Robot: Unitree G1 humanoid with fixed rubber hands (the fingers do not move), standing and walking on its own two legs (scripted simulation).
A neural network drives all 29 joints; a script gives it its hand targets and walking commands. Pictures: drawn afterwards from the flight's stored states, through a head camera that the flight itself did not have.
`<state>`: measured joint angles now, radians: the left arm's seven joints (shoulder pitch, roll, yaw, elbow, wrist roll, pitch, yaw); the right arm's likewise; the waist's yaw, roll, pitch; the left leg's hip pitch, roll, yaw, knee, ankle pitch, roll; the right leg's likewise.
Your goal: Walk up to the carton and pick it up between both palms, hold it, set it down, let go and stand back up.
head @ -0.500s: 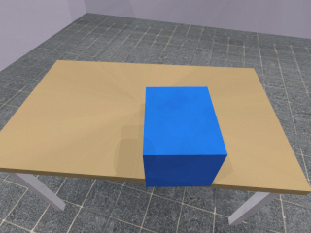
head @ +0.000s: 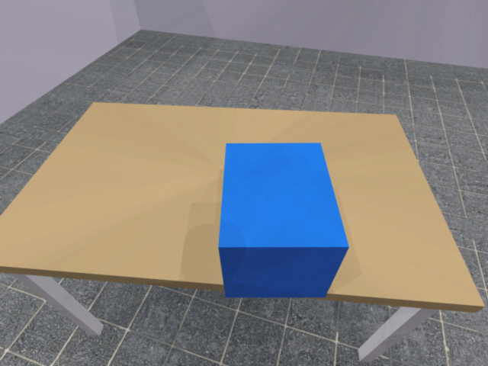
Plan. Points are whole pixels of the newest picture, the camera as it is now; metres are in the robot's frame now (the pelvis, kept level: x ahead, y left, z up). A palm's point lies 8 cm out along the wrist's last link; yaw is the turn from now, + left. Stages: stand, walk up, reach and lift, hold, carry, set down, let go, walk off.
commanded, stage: stand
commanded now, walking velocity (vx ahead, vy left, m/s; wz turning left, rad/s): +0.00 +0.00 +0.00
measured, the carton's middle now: (274, 218) +0.43 -0.04 -0.04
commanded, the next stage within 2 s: walk up in 0.18 s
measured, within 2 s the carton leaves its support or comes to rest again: neither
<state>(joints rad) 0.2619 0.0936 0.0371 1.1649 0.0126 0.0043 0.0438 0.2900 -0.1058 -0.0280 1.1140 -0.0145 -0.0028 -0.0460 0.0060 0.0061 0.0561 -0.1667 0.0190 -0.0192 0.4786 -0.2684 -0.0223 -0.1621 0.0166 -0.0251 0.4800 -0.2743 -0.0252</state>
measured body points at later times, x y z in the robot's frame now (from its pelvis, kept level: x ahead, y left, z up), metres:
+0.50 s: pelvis -0.01 +0.00 +0.00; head +0.01 -0.01 +0.45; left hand -0.02 +0.20 -0.16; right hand -0.02 -0.21 -0.17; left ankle +0.00 +0.13 -0.74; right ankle -0.01 -0.10 -0.74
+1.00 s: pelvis -0.04 -0.02 -0.02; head +0.04 -0.02 +0.43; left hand +0.10 +0.21 -0.14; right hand +0.10 -0.22 -0.14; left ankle +0.00 +0.14 -0.74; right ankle -0.01 -0.10 -0.74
